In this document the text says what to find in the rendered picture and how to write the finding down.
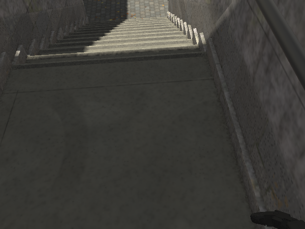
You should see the robot right hand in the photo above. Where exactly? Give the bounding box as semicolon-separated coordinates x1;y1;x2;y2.
250;210;305;229

